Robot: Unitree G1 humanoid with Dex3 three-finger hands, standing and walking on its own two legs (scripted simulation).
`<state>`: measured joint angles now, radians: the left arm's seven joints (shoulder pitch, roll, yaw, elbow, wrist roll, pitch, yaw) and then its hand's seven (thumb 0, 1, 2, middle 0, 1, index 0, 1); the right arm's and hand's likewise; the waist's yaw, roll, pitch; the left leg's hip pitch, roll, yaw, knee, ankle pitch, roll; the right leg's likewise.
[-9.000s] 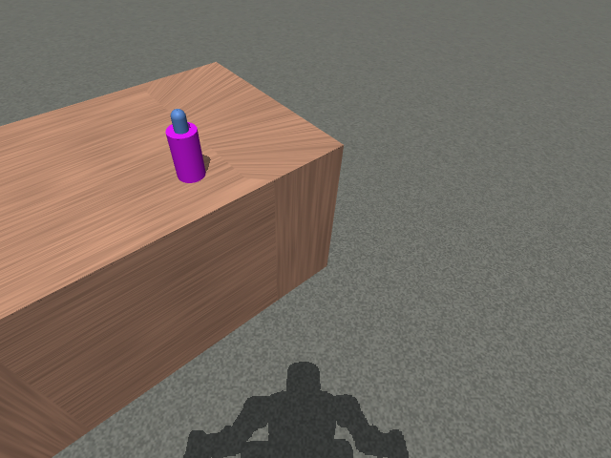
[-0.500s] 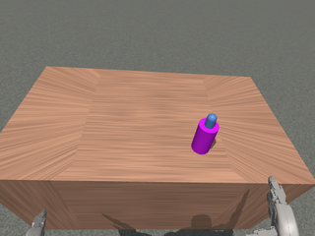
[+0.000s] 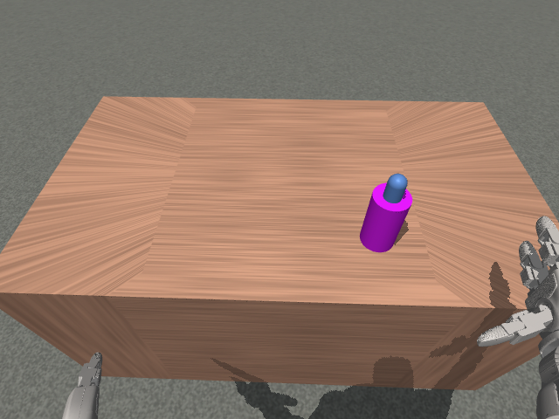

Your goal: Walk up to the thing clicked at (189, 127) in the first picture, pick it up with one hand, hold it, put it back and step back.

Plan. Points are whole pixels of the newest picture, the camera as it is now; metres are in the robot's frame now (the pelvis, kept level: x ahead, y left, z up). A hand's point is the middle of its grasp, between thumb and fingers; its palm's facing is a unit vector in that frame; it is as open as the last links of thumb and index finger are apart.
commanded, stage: go down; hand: right
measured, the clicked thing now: (387, 210) +0.53 -0.22 -0.06
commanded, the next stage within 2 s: none
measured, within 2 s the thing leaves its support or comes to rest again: neither
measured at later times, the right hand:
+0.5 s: hand (525, 256) +0.35 -0.35 +0.05, palm faces +0.24 +0.97 +0.01, open 17.3 cm
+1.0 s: hand (530, 230) +0.40 -0.39 +0.05, palm faces +0.25 +0.97 +0.02, open 17.3 cm
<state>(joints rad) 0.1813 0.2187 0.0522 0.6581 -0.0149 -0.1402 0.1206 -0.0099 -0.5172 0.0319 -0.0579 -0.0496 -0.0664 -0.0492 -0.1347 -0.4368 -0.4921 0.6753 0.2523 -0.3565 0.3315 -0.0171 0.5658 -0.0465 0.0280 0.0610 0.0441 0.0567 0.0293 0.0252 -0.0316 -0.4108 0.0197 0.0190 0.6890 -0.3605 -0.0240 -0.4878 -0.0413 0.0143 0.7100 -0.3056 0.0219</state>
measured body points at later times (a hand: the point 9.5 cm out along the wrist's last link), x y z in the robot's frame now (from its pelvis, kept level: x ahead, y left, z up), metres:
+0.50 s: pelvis +0.00 -0.02 -0.02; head +0.04 -0.06 +0.43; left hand +0.15 +0.24 -0.06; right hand +0.33 -0.40 +0.05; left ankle -0.01 +0.13 -0.72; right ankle +0.03 -0.13 -0.72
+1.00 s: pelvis +0.01 -0.01 -0.04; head +0.09 -0.06 +0.40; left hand +0.16 +0.26 -0.07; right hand +0.38 -0.44 +0.05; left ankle -0.01 +0.13 -0.72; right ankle +0.03 -0.13 -0.72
